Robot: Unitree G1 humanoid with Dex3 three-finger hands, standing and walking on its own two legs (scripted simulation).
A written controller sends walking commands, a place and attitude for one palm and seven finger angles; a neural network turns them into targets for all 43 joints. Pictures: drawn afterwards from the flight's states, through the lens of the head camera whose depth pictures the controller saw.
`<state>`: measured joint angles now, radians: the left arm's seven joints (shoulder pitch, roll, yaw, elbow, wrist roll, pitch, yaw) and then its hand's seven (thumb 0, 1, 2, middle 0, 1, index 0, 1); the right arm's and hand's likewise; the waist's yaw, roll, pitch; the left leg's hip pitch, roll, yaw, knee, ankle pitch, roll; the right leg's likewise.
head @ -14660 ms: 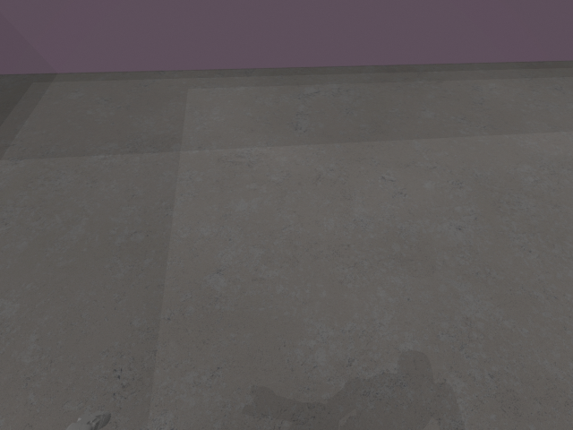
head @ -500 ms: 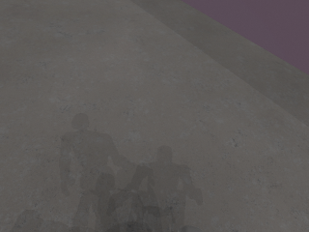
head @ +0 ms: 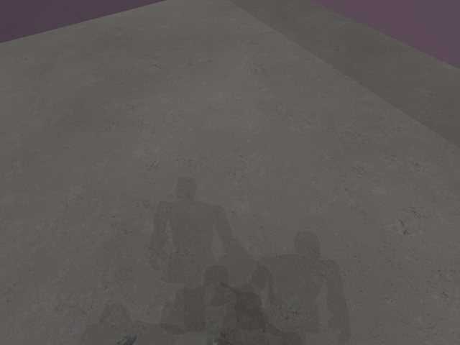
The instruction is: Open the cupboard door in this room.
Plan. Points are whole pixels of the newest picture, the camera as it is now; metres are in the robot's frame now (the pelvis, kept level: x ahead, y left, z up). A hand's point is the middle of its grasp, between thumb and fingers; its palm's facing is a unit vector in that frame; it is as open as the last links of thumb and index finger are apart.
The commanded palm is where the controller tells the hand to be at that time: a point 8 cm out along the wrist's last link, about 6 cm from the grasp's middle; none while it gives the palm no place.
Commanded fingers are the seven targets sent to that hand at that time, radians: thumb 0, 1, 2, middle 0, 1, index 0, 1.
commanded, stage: turn or walk to find it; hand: left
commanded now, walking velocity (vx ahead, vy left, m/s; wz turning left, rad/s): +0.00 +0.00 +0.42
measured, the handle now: out of the picture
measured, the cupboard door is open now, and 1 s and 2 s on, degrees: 0 0 0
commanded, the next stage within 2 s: none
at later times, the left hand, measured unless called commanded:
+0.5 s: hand out of the picture -0.05 +0.27 -0.18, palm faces +0.27 -0.93 -0.24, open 7.4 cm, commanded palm none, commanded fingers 0.00 0.90 0.90 -0.20 -0.30 -0.20 -0.30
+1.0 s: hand out of the picture -0.03 +0.20 -0.14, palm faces +0.41 -0.87 -0.29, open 7.4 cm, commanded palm none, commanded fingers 0.00 0.90 0.90 -0.20 -0.30 -0.20 -0.30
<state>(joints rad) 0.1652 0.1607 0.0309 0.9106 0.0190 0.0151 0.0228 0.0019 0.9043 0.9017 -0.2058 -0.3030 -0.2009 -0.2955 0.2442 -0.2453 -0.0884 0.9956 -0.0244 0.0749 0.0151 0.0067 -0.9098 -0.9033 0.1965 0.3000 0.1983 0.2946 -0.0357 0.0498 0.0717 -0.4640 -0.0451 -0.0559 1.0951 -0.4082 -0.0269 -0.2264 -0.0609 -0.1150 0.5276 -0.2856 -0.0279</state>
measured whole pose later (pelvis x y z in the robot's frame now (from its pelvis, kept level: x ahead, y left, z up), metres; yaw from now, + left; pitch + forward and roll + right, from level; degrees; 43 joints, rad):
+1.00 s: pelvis -0.04 -0.01 +0.00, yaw +25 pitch -1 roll +2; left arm 0.17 0.15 0.03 0.92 0.02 0.02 0.02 0.00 0.90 0.90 -0.21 -0.30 -0.20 -0.30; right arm 0.27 -0.25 -0.09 1.01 -0.03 0.08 0.01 0.01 -0.91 -0.90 0.20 0.30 0.20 0.29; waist -0.04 0.06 0.07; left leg -0.49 -0.04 -0.06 1.12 -0.38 -0.03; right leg -0.21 -0.05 -0.12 0.52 -0.29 -0.04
